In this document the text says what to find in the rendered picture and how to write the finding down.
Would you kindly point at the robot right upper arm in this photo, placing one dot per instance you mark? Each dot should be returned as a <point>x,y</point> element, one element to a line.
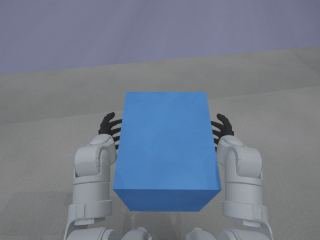
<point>239,234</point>

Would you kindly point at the carton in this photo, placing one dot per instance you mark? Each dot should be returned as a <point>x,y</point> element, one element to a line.
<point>166,159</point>

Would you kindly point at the left robot forearm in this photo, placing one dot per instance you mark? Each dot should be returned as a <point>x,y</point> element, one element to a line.
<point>91,191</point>

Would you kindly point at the robot left hand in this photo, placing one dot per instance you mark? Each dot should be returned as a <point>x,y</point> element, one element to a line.
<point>105,127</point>

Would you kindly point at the robot right hand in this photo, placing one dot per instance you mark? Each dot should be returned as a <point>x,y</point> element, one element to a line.
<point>225,129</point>

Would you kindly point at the left robot shin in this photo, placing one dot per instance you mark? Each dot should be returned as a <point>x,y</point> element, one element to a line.
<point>141,228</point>

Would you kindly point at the robot left upper arm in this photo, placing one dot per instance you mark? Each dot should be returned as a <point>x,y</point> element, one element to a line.
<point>99,233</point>

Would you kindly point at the robot right thigh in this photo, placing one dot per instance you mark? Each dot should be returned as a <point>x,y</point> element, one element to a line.
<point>199,235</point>

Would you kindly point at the right robot forearm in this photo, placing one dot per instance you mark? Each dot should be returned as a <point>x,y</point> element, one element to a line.
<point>244,197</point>

